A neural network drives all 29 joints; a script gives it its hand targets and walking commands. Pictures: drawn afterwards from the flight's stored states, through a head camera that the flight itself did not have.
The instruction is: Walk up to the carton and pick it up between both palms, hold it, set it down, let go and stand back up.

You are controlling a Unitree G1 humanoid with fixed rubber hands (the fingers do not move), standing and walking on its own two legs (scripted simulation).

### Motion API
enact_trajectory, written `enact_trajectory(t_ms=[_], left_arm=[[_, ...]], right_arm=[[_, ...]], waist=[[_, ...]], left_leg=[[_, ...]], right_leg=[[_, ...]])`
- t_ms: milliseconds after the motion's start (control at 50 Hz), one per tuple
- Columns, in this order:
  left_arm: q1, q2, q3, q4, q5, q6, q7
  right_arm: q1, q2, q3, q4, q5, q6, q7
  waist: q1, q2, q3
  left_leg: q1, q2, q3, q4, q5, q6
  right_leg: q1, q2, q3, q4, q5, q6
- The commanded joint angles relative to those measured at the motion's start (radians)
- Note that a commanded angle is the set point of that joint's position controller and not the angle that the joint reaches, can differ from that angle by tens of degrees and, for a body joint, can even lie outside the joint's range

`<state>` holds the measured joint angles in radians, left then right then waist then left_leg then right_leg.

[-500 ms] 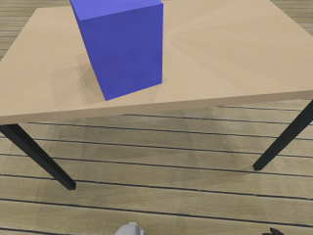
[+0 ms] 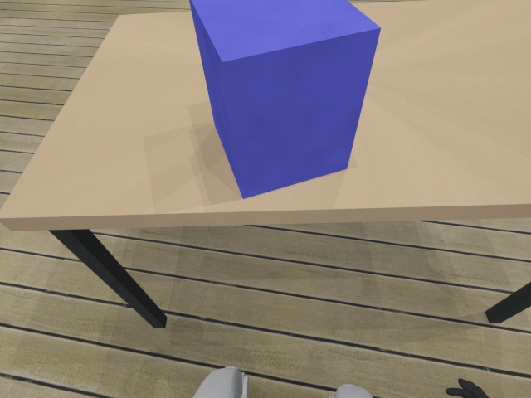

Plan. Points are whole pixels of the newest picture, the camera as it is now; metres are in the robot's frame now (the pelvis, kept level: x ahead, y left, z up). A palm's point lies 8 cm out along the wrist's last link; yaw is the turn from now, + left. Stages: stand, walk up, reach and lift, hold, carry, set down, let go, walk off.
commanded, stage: walk up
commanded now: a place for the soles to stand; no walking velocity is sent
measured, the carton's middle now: (275, 90) +0.56 -0.01 +0.15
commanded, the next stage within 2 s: none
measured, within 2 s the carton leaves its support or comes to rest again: neither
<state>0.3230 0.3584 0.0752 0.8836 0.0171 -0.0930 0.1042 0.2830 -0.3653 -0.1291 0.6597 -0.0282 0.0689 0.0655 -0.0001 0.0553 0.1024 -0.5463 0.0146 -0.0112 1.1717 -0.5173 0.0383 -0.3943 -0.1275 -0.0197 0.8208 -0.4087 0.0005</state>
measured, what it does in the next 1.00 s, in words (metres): steps on the spot: left foot, then right foot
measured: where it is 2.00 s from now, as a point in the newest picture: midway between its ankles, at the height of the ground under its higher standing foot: outside the picture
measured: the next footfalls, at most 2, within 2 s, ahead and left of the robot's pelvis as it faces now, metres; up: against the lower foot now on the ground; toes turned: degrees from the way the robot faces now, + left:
left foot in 0.06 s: +0.06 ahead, +0.20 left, +0.00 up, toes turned +6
right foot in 0.34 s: +0.11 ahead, -0.09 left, +0.00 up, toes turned +1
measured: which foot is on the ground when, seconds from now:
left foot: up 0.00-0.04, down 0.06-1.00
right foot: down 0.00-0.06, up 0.08-0.32, down 0.34-0.58, up 0.60-0.90, down 0.92-1.00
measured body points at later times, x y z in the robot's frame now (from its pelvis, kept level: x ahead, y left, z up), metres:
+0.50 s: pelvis +0.03 +0.07 -0.01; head +0.08 +0.07 +0.44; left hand +0.06 +0.41 -0.11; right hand +0.16 -0.23 -0.12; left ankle +0.02 +0.18 -0.65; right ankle +0.07 -0.09 -0.70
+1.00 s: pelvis +0.04 +0.08 +0.00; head +0.08 +0.08 +0.45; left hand +0.08 +0.41 -0.11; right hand +0.17 -0.22 -0.11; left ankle +0.03 +0.20 -0.69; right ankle +0.09 -0.04 -0.70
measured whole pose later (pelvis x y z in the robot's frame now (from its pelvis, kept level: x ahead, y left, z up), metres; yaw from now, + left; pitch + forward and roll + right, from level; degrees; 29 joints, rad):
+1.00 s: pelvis +0.04 +0.08 +0.00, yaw +6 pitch -1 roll -1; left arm 0.22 0.37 0.08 0.94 0.02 -0.06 0.08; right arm 0.24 -0.37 -0.09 0.77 -0.04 0.02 0.00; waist 0.00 0.04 0.09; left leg -0.41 0.01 0.00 0.92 -0.51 0.02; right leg -0.42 -0.01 -0.01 0.81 -0.37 0.00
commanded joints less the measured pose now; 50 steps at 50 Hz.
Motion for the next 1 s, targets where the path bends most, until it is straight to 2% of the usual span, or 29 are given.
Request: enact_trajectory(t_ms=[0,40,60,80,120,160,240,300,320,340,360,380,440,500,520,540,560,580,600,620,700,760,820,840,880,900,920,940,980], left_arm=[[-0.015,0.445,0.101,-0.096,0.031,-0.013,0.024],[-0.022,0.321,0.058,-0.082,0.011,0.011,0.021],[-0.016,0.254,0.043,-0.107,0.003,0.014,0.018],[-0.093,0.27,0.048,-0.105,-0.013,0.019,0.03],[-0.049,0.313,0.054,-0.056,-0.021,0.02,0.028],[0.043,0.32,0.06,-0.017,-0.02,0.014,0.018],[0.056,0.266,0.05,-0.016,-0.024,0.009,0.008],[0.136,0.256,0.045,0.013,-0.022,0.001,0.011],[0.18,0.281,0.046,0.03,0.002,-0.008,0.015],[0.198,0.394,0.08,0.001,0.025,-0.015,0.018],[0.127,0.44,0.095,-0.015,0.01,-0.014,0.019],[0.085,0.451,0.089,-0.038,0.005,-0.01,0.024],[-0.049,0.37,0.073,-0.064,0.022,-0.003,0.028],[-0.034,0.394,0.073,-0.076,0.031,-0.001,0.019],[-0.066,0.374,0.065,-0.089,0.024,0.006,0.008],[-0.075,0.327,0.046,-0.079,0.01,0.022,0.001],[-0.047,0.232,0.019,-0.085,0.0,0.034,-0.002],[-0.082,0.211,0.013,-0.086,-0.012,0.041,0.007],[-0.142,0.278,0.031,-0.082,-0.008,0.046,0.012],[-0.12,0.275,0.03,-0.045,-0.017,0.044,0.001],[-0.046,0.261,0.023,0.02,-0.014,0.047,-0.029],[-0.076,0.258,0.034,0.013,-0.014,0.051,-0.033],[-0.091,0.233,0.026,0.011,-0.012,0.029,-0.041],[-0.064,0.223,0.021,0.015,-0.012,0.024,-0.04],[-0.03,0.21,0.024,0.037,0.003,0.014,-0.044],[0.011,0.232,0.021,0.042,0.006,0.002,-0.037],[-0.041,0.292,0.035,0.035,0.026,-0.01,-0.04],[-0.051,0.361,0.044,0.018,0.013,-0.008,-0.039],[-0.105,0.355,0.042,0.003,0.016,0.001,-0.036]], right_arm=[[0.083,-0.233,-0.08,-0.049,-0.034,-0.026,0.009],[0.201,-0.26,-0.094,0.009,-0.07,-0.039,0.007],[0.166,-0.39,-0.111,-0.039,-0.065,-0.052,0.001],[0.126,-0.39,-0.105,-0.065,-0.039,-0.047,-0.005],[0.05,-0.313,-0.078,-0.073,-0.034,-0.041,-0.025],[0.045,-0.265,-0.065,-0.062,-0.028,-0.049,-0.039],[0.035,-0.234,-0.049,-0.071,-0.029,-0.054,-0.037],[-0.056,-0.23,-0.048,-0.096,-0.03,-0.037,-0.034],[-0.1,-0.211,-0.044,-0.114,-0.016,-0.035,-0.031],[-0.083,-0.164,-0.033,-0.134,-0.004,-0.038,-0.035],[-0.105,-0.186,-0.033,-0.119,-0.006,-0.021,-0.048],[-0.129,-0.232,-0.039,-0.117,-0.021,-0.013,-0.052],[-0.087,-0.215,-0.043,-0.077,-0.003,-0.023,-0.045],[-0.04,-0.211,-0.05,-0.051,-0.006,-0.036,-0.032],[0.011,-0.198,-0.048,-0.022,-0.003,-0.047,-0.037],[0.099,-0.208,-0.055,0.021,-0.019,-0.064,-0.041],[0.107,-0.267,-0.066,0.022,-0.047,-0.073,-0.049],[0.014,-0.35,-0.076,-0.017,-0.021,-0.078,-0.05],[0.009,-0.353,-0.07,-0.015,-0.012,-0.082,-0.053],[-0.01,-0.325,-0.062,0.006,-0.007,-0.082,-0.069],[-0.03,-0.257,-0.035,0.052,-0.012,-0.098,-0.085],[-0.017,-0.237,-0.025,0.075,0.004,-0.11,-0.091],[-0.053,-0.231,-0.01,0.079,0.005,-0.11,-0.082],[-0.051,-0.237,-0.008,0.069,0.001,-0.11,-0.078],[-0.091,-0.239,-0.009,0.06,0.02,-0.095,-0.079],[-0.117,-0.206,0.0,0.048,0.027,-0.089,-0.075],[-0.087,-0.162,0.014,0.057,0.029,-0.08,-0.072],[-0.137,-0.163,0.01,0.037,0.017,-0.071,-0.077],[-0.15,-0.213,-0.005,0.06,0.019,-0.059,-0.074]], waist=[[-0.055,-0.223,-0.133],[-0.125,0.024,-0.161],[-0.132,0.319,-0.109],[-0.137,0.228,-0.089],[-0.082,0.165,-0.022],[-0.045,0.073,-0.094],[-0.035,0.09,-0.167],[0.028,0.112,-0.168],[0.059,0.089,-0.157],[0.085,-0.164,-0.194],[0.081,-0.227,-0.144],[0.076,-0.117,-0.128],[0.01,-0.124,-0.036],[-0.003,-0.262,-0.075],[-0.027,-0.233,-0.133],[-0.071,-0.138,-0.162],[-0.075,0.109,-0.166],[-0.085,0.312,-0.142],[-0.093,0.108,-0.101],[-0.052,0.011,-0.084],[-0.023,0.07,-0.1],[-0.029,-0.018,-0.096],[-0.027,0.06,-0.181],[-0.017,0.101,-0.2],[0.02,0.048,-0.174],[0.037,0.031,-0.193],[0.005,-0.15,-0.149],[0.023,-0.224,-0.168],[0.016,-0.186,-0.099]], left_leg=[[0.181,0.071,-0.023,-0.269,0.092,-0.039],[0.443,-0.017,0.005,-0.489,0.166,0.002],[0.391,0.235,-0.513,-0.772,0.2,0.087],[0.236,0.253,-0.576,-0.859,0.234,0.118],[0.237,0.222,-0.495,-0.785,0.206,0.133],[0.337,0.194,-0.424,-0.635,0.523,0.159],[0.351,0.201,-0.31,-0.568,0.705,0.177],[0.197,0.151,-0.191,-0.474,0.633,0.118],[0.042,0.131,-0.18,-0.375,0.596,0.067],[-0.127,0.013,-0.103,-0.105,0.412,-0.021],[-0.15,-0.046,-0.079,0.073,-0.103,-0.033],[-0.184,-0.024,-0.154,0.196,-0.1,-0.045],[-0.069,0.074,-0.144,0.108,-0.062,-0.052],[-0.008,0.075,-0.12,-0.136,-0.107,-0.032],[0.125,0.049,-0.054,-0.331,0.017,-0.025],[0.306,0.009,-0.034,-0.488,0.132,-0.031],[0.384,0.136,-0.291,-0.661,0.175,0.025],[0.254,0.309,-0.567,-0.818,0.265,0.065],[0.255,0.31,-0.624,-0.799,0.231,0.064],[0.265,0.278,-0.541,-0.765,0.228,0.039],[0.361,0.232,-0.423,-0.703,0.327,0.019],[0.433,0.267,-0.416,-0.68,0.354,0.064],[0.441,0.276,-0.288,-0.617,0.579,0.16],[0.428,0.276,-0.255,-0.572,0.742,0.154],[0.239,0.237,-0.166,-0.521,0.721,0.105],[0.194,0.197,-0.114,-0.44,0.618,0.068],[0.005,0.104,-0.066,-0.331,0.421,0.016],[0.013,0.014,-0.027,-0.228,0.037,-0.02],[0.052,0.028,-0.058,-0.129,-0.094,-0.032]], right_leg=[[-0.043,-0.209,0.197,-0.194,0.26,-0.241],[-0.256,-0.062,-0.018,0.164,0.192,-0.122],[-0.443,0.112,-0.135,0.394,-0.182,-0.046],[-0.344,0.122,0.004,0.493,-0.266,-0.055],[-0.369,0.071,-0.033,0.506,-0.19,-0.058],[-0.321,0.064,-0.017,0.432,-0.162,-0.042],[-0.149,0.068,-0.048,0.148,-0.136,-0.039],[0.089,0.105,-0.067,-0.122,0.075,-0.062],[0.216,0.068,0.027,-0.175,0.14,-0.098],[0.294,-0.198,0.48,-0.287,0.158,-0.236],[0.174,-0.378,0.654,-0.411,0.257,-0.348],[0.144,-0.381,0.669,-0.378,0.316,-0.39],[0.005,-0.215,0.364,-0.227,0.45,-0.3],[0.019,-0.228,0.387,-0.141,0.54,-0.279],[-0.02,-0.152,0.272,-0.078,0.463,-0.232],[-0.149,-0.06,0.182,0.054,0.326,-0.162],[-0.304,0.067,0.035,0.302,0.078,-0.069],[-0.361,0.168,0.075,0.394,-0.264,-0.031],[-0.352,0.134,0.142,0.418,-0.258,-0.049],[-0.341,0.123,0.139,0.443,-0.189,-0.052],[-0.302,0.104,0.139,0.341,-0.082,-0.02],[-0.306,0.109,0.173,0.262,-0.082,-0.01],[-0.185,0.112,0.046,0.102,-0.101,-0.018],[-0.125,0.105,0.021,0.051,-0.075,-0.028],[0.104,0.148,-0.019,-0.149,0.126,-0.051],[0.177,0.114,0.046,-0.246,0.229,-0.057],[0.224,-0.044,0.34,-0.271,0.328,-0.119],[0.139,-0.212,0.566,-0.359,0.342,-0.255],[0.047,-0.207,0.55,-0.35,0.284,-0.299]])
